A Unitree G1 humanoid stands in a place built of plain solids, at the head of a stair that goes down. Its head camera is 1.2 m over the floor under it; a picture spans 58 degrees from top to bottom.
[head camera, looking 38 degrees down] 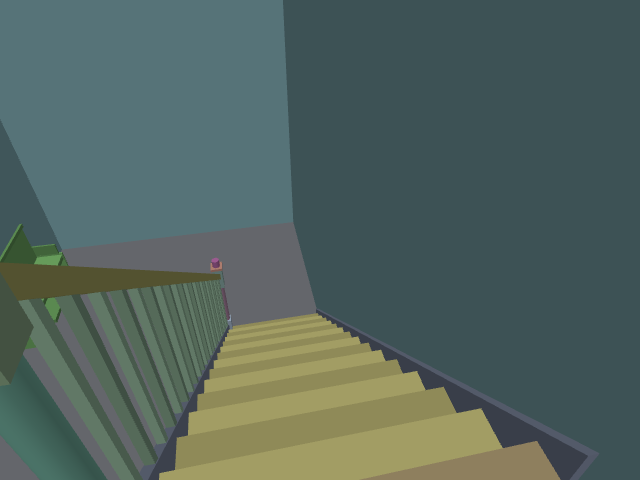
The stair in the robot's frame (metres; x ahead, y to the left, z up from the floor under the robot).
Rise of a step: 0.20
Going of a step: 0.23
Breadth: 1.09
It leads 12 degrees to the left of straight ahead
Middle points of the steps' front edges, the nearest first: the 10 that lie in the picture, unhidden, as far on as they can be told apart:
0.73 -0.03 -0.20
0.95 0.01 -0.41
1.17 0.06 -0.61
1.39 0.10 -0.82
1.61 0.15 -1.02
1.83 0.19 -1.23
2.05 0.24 -1.43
2.28 0.29 -1.64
2.50 0.33 -1.84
2.72 0.38 -2.05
